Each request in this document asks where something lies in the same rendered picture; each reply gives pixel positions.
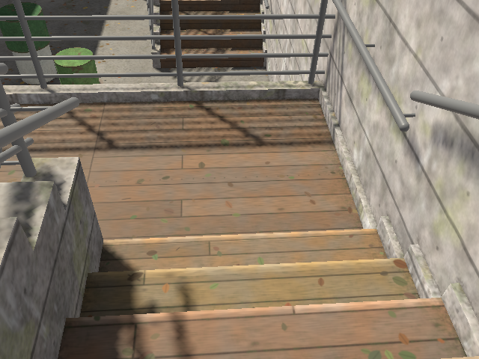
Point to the stairs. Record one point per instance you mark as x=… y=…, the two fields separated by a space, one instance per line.
x=213 y=27
x=302 y=295

